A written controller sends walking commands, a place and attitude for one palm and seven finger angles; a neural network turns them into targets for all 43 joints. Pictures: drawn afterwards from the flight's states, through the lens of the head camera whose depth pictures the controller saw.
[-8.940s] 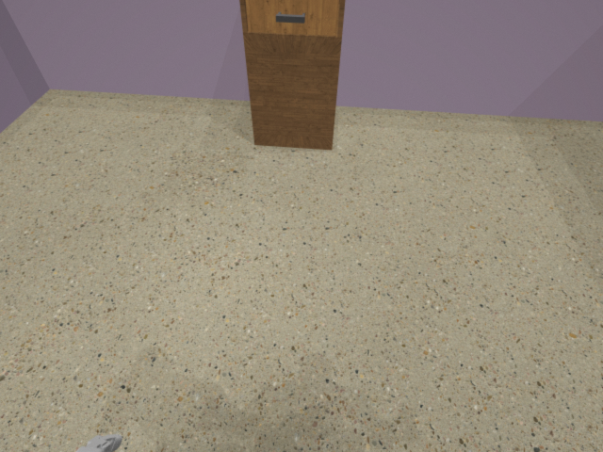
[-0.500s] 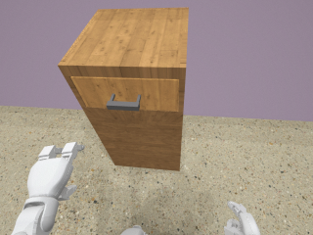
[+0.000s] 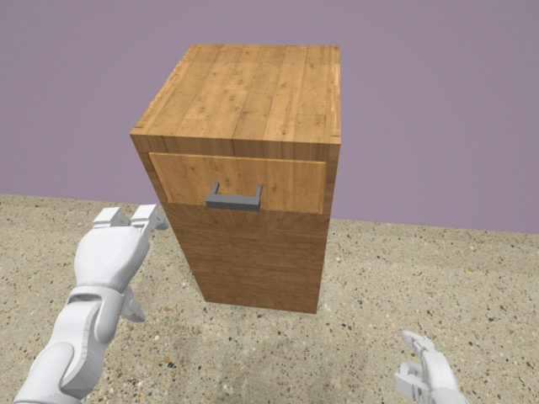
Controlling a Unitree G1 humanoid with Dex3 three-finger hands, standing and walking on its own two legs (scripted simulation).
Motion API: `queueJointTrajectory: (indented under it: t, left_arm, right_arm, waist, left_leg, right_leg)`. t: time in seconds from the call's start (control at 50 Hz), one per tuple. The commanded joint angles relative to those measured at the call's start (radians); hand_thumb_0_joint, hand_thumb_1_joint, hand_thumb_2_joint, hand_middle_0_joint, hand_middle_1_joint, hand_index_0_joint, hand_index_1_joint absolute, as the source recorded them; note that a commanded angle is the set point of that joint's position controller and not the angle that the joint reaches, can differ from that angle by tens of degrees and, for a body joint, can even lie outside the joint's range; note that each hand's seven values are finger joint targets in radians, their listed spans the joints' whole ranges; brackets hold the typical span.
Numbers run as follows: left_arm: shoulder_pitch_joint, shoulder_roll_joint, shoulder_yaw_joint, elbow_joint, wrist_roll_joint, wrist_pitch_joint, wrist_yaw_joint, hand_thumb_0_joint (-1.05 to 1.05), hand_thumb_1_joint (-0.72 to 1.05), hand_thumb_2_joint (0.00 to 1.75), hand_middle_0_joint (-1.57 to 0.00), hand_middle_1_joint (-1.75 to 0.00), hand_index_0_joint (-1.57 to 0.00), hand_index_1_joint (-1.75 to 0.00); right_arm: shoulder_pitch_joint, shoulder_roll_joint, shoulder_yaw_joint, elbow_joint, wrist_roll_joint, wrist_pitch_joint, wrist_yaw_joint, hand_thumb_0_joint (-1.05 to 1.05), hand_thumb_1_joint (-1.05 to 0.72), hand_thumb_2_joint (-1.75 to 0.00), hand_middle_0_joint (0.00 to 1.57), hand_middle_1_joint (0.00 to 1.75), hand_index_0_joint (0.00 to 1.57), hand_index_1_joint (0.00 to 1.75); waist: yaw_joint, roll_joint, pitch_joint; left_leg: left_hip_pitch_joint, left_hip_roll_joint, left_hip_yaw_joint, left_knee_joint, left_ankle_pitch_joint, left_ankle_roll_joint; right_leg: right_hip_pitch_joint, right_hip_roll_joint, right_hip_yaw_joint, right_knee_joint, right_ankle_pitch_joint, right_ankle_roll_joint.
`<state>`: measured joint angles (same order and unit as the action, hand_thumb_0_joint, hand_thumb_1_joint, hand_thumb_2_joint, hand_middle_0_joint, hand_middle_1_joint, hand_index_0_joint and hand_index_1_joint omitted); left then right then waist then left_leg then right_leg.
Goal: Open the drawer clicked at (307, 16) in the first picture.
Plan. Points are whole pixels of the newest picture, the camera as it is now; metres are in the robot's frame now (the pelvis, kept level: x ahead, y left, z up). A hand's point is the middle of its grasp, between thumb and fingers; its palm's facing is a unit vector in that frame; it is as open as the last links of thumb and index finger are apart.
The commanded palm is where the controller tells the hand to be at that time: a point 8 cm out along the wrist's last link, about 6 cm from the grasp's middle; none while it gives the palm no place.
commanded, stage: raise the hand with hooked fingers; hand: left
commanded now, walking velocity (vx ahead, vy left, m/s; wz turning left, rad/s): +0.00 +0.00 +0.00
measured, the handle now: (235, 195) +0.55 +0.15 -0.06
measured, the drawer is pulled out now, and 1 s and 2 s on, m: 0.00 0.00 0.00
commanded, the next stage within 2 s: move the hooked fingers above the handle in 0.60 s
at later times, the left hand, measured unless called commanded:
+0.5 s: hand (138, 255) +0.29 +0.23 +0.09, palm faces +0.01 -0.08 -1.00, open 13.9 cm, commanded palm +0.27 +0.23 +0.15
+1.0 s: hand (168, 242) +0.32 +0.20 +0.07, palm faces +0.00 -0.08 -1.00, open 13.9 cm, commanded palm +0.31 +0.21 +0.13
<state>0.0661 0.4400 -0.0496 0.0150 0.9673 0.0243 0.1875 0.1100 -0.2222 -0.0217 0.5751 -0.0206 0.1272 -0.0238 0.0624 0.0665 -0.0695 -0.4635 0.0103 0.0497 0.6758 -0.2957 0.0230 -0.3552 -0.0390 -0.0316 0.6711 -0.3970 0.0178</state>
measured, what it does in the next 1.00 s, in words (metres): stands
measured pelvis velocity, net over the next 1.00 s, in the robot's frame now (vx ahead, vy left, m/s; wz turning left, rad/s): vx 0.00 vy -0.02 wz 0.02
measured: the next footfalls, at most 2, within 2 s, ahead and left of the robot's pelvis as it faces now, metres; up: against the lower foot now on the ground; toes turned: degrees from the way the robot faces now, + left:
none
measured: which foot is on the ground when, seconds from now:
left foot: down 0.00-1.00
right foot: down 0.00-1.00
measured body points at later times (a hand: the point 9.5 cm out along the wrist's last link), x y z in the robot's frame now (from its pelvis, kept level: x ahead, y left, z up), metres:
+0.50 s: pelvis -0.01 -0.01 +0.01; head +0.02 -0.04 +0.46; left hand +0.28 +0.23 +0.14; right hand +0.16 -0.25 -0.11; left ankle +0.03 +0.10 -0.72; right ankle -0.03 -0.13 -0.72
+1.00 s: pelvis +0.00 -0.02 +0.01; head +0.02 -0.05 +0.46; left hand +0.32 +0.20 +0.12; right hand +0.18 -0.25 -0.11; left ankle +0.03 +0.10 -0.72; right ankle -0.03 -0.13 -0.72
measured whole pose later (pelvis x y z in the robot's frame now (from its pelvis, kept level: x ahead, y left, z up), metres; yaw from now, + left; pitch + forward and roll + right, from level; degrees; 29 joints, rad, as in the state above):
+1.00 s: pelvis +0.00 -0.02 +0.01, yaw +1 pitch +5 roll +0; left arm -0.19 0.43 -0.11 0.25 0.97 -0.06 0.12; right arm 0.14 -0.24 -0.03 0.63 0.00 0.13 -0.04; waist 0.06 0.06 -0.05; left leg -0.43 0.02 0.02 0.58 -0.23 -0.01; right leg -0.33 -0.02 -0.06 0.61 -0.36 -0.01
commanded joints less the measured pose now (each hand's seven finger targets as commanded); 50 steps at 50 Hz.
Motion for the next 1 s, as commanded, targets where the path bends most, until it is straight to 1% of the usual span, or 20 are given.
queueJointTrajectory:
  t: [0.0, 0.02, 0.18, 0.22, 0.24, 0.26, 0.34, 0.36, 0.44, 0.54, 0.56, 0.62, 0.68, 0.7, 0.86, 0.9, 0.92, 0.94, 0.96, 0.98]
  left_arm:
    - [-0.285, 0.204, 0.111, -0.153, -0.010, 0.001, -0.013, 0.00, -0.50, 0.30, -0.30, -1.20, -0.30, -1.20]
    - [-0.313, 0.208, 0.108, -0.165, -0.011, -0.004, -0.023, 0.00, -0.50, 0.30, -0.30, -1.20, -0.30, -1.20]
    - [-0.444, 0.255, 0.125, -0.144, -0.038, -0.055, -0.092, 0.00, -0.50, 0.30, -0.30, -1.20, -0.30, -1.20]
    - [-0.394, 0.226, 0.111, -0.093, -0.048, -0.060, -0.103, 0.00, -0.50, 0.30, -0.30, -1.20, -0.30, -1.20]
    - [-0.367, 0.240, 0.134, -0.082, -0.051, -0.065, -0.108, 0.00, -0.50, 0.30, -0.30, -1.20, -0.30, -1.20]
    - [-0.363, 0.236, 0.127, -0.100, -0.052, -0.073, -0.110, 0.00, -0.50, 0.30, -0.30, -1.20, -0.30, -1.20]
    - [-0.352, 0.250, 0.151, -0.123, -0.057, -0.093, -0.098, 0.00, -0.50, 0.30, -0.30, -1.20, -0.30, -1.20]
    - [-0.360, 0.254, 0.153, -0.140, -0.056, -0.102, -0.090, 0.00, -0.50, 0.30, -0.30, -1.20, -0.30, -1.20]
    - [-0.377, 0.278, 0.182, -0.150, -0.053, -0.118, -0.051, 0.00, -0.50, 0.30, -0.30, -1.20, -0.30, -1.20]
    - [-0.388, 0.271, 0.176, -0.132, -0.049, -0.104, -0.016, 0.00, -0.50, 0.30, -0.30, -1.20, -0.30, -1.20]
    - [-0.388, 0.259, 0.159, -0.131, -0.049, -0.099, -0.015, 0.00, -0.50, 0.30, -0.30, -1.20, -0.30, -1.20]
    - [-0.381, 0.243, 0.133, -0.106, -0.048, -0.076, -0.024, 0.00, -0.50, 0.30, -0.30, -1.20, -0.30, -1.20]
    - [-0.380, 0.250, 0.134, -0.108, -0.049, -0.068, -0.043, 0.00, -0.50, 0.30, -0.30, -1.20, -0.30, -1.20]
    - [-0.392, 0.217, 0.098, -0.091, -0.050, -0.066, -0.050, 0.00, -0.50, 0.30, -0.30, -1.20, -0.30, -1.20]
    - [-0.536, 0.195, 0.067, -0.005, -0.016, -0.089, -0.034, 0.00, -0.50, 0.30, -0.30, -1.20, -0.30, -1.20]
    - [-0.579, 0.223, 0.092, 0.044, -0.004, -0.089, -0.019, 0.00, -0.50, 0.30, -0.30, -1.20, -0.30, -1.20]
    - [-0.596, 0.229, 0.095, 0.044, 0.000, -0.091, -0.013, 0.00, -0.50, 0.30, -0.30, -1.20, -0.30, -1.20]
    - [-0.599, 0.257, 0.123, 0.049, 0.008, -0.091, -0.004, 0.00, -0.50, 0.30, -0.30, -1.20, -0.30, -1.20]
    - [-0.609, 0.212, 0.082, 0.063, 0.010, -0.087, 0.000, 0.00, -0.50, 0.30, -0.30, -1.20, -0.30, -1.20]
    - [-0.628, 0.205, 0.076, 0.069, 0.008, -0.086, 0.005, 0.00, -0.50, 0.30, -0.30, -1.20, -0.30, -1.20]
  right_arm:
    - [-0.082, -0.114, -0.026, -0.127, 0.006, -0.029, -0.007, 0.00, -0.90, -0.90, 0.20, 0.30, 0.20, 0.30]
    - [-0.083, -0.115, -0.026, -0.125, 0.005, -0.028, -0.007, 0.00, -0.90, -0.90, 0.20, 0.30, 0.20, 0.30]
    - [-0.075, -0.121, -0.022, -0.113, 0.009, -0.025, -0.013, 0.00, -0.90, -0.90, 0.20, 0.30, 0.20, 0.30]
    - [-0.069, -0.121, -0.023, -0.112, 0.014, -0.024, -0.010, 0.00, -0.90, -0.90, 0.20, 0.30, 0.20, 0.30]
    - [-0.064, -0.127, -0.025, -0.112, 0.014, -0.022, -0.005, 0.00, -0.90, -0.90, 0.20, 0.30, 0.20, 0.30]
    - [-0.064, -0.127, -0.025, -0.115, 0.013, -0.022, -0.002, 0.00, -0.90, -0.90, 0.20, 0.30, 0.20, 0.30]
    - [-0.063, -0.134, -0.033, -0.122, 0.013, -0.022, 0.001, 0.00, -0.90, -0.90, 0.20, 0.30, 0.20, 0.30]
    - [-0.060, -0.133, -0.033, -0.120, 0.012, -0.025, 0.001, 0.00, -0.90, -0.90, 0.20, 0.30, 0.20, 0.30]
    - [-0.058, -0.135, -0.040, -0.108, 0.012, -0.032, -0.005, 0.00, -0.90, -0.90, 0.20, 0.30, 0.20, 0.30]
    - [-0.060, -0.136, -0.046, -0.092, 0.019, -0.036, -0.008, 0.00, -0.90, -0.90, 0.20, 0.30, 0.20, 0.30]
    - [-0.062, -0.134, -0.046, -0.091, 0.020, -0.038, -0.008, 0.00, -0.90, -0.90, 0.20, 0.30, 0.20, 0.30]
    - [-0.071, -0.132, -0.044, -0.089, 0.024, -0.035, -0.011, 0.00, -0.90, -0.90, 0.20, 0.30, 0.20, 0.30]
    - [-0.075, -0.134, -0.040, -0.095, 0.024, -0.032, -0.013, 0.00, -0.90, -0.90, 0.20, 0.30, 0.20, 0.30]
    - [-0.073, -0.132, -0.038, -0.096, 0.024, -0.032, -0.014, 0.00, -0.90, -0.90, 0.20, 0.30, 0.20, 0.30]
    - [-0.041, -0.126, -0.040, -0.075, 0.020, -0.036, -0.019, 0.00, -0.90, -0.90, 0.20, 0.30, 0.20, 0.30]
    - [-0.031, -0.127, -0.042, -0.062, 0.020, -0.035, -0.024, 0.00, -0.90, -0.90, 0.20, 0.30, 0.20, 0.30]
    - [-0.026, -0.127, -0.043, -0.063, 0.019, -0.034, -0.024, 0.00, -0.90, -0.90, 0.20, 0.30, 0.20, 0.30]
    - [-0.026, -0.130, -0.046, -0.062, 0.018, -0.033, -0.024, 0.00, -0.90, -0.90, 0.20, 0.30, 0.20, 0.30]
    - [-0.025, -0.123, -0.045, -0.064, 0.019, -0.031, -0.023, 0.00, -0.90, -0.90, 0.20, 0.30, 0.20, 0.30]
    - [-0.018, -0.124, -0.050, -0.058, 0.020, -0.031, -0.021, 0.00, -0.90, -0.90, 0.20, 0.30, 0.20, 0.30]
  waist:
    - [-0.005, -0.010, -0.164]
    - [-0.006, -0.002, -0.183]
    - [-0.008, -0.014, -0.193]
    - [-0.002, -0.031, -0.153]
    - [0.007, -0.040, -0.153]
    - [0.011, -0.030, -0.169]
    - [0.013, -0.054, -0.172]
    - [0.018, -0.044, -0.193]
    - [0.015, -0.035, -0.189]
    - [0.007, -0.048, -0.203]
    - [0.005, -0.042, -0.204]
    - [0.000, -0.041, -0.182]
    - [0.003, -0.069, -0.182]
    - [-0.007, -0.075, -0.166]
    - [-0.019, -0.081, -0.185]
    - [-0.017, -0.080, -0.197]
    - [-0.014, -0.073, -0.226]
    - [-0.009, -0.054, -0.252]
    - [-0.014, -0.043, -0.255]
    - [-0.022, -0.041, -0.257]
  left_leg:
    - [0.266, -0.016, -0.047, -0.138, 0.265, 0.002]
    - [0.286, -0.015, -0.047, -0.141, 0.271, 0.002]
    - [0.316, -0.025, -0.050, -0.176, 0.276, 0.007]
    - [0.292, -0.029, -0.046, -0.187, 0.253, 0.006]
    - [0.285, -0.027, -0.046, -0.194, 0.257, 0.004]
    - [0.291, -0.028, -0.042, -0.196, 0.267, 0.006]
    - [0.272, -0.034, -0.038, -0.194, 0.264, 0.009]
    - [0.280, -0.035, -0.036, -0.192, 0.268, 0.012]
    - [0.276, -0.039, -0.032, -0.187, 0.251, 0.014]
    - [0.272, -0.044, -0.024, -0.178, 0.246, 0.016]
    - [0.275, -0.044, -0.021, -0.175, 0.251, 0.018]
    - [0.267, -0.048, -0.014, -0.175, 0.234, 0.019]
    - [0.262, -0.048, -0.014, -0.181, 0.230, 0.020]
    - [0.257, -0.050, -0.016, -0.179, 0.227, 0.021]
    - [0.250, -0.050, -0.013, -0.148, 0.224, 0.021]
    - [0.242, -0.050, -0.010, -0.136, 0.232, 0.021]
    - [0.238, -0.053, -0.012, -0.132, 0.243, 0.021]
    - [0.238, -0.053, -0.014, -0.124, 0.261, 0.019]
    - [0.238, -0.055, -0.013, -0.118, 0.271, 0.020]
    - [0.242, -0.052, -0.012, -0.111, 0.275, 0.020]
  right_leg:
    - [-0.009, 0.072, -0.027, -0.127, 0.239, -0.052]
    - [-0.003, 0.073, -0.026, -0.134, 0.241, -0.052]
    - [0.049, 0.072, -0.022, -0.182, 0.253, -0.050]
    - [0.043, 0.073, -0.025, -0.192, 0.241, -0.049]
    - [0.060, 0.074, -0.024, -0.196, 0.238, -0.051]
    - [0.070, 0.070, -0.022, -0.194, 0.251, -0.051]
    - [0.081, 0.070, -0.018, -0.196, 0.258, -0.048]
    - [0.086, 0.065, -0.015, -0.194, 0.267, -0.047]
    - [0.074, 0.067, -0.010, -0.199, 0.256, -0.046]
    - [0.072, 0.064, -0.003, -0.198, 0.269, -0.043]
    - [0.070, 0.060, -0.001, -0.195, 0.281, -0.041]
    - [0.060, 0.061, 0.002, -0.200, 0.277, -0.039]
    - [0.075, 0.060, 0.005, -0.202, 0.279, -0.036]
    - [0.060, 0.061, 0.000, -0.198, 0.280, -0.036]
    - [0.015, 0.062, 0.002, -0.177, 0.278, -0.039]
    - [0.014, 0.062, 0.007, -0.169, 0.293, -0.040]
    - [0.028, 0.061, 0.009, -0.159, 0.310, -0.041]
    - [0.040, 0.066, 0.011, -0.151, 0.320, -0.045]
    - [0.031, 0.063, 0.008, -0.142, 0.336, -0.045]
    - [0.018, 0.064, 0.006, -0.138, 0.345, -0.045]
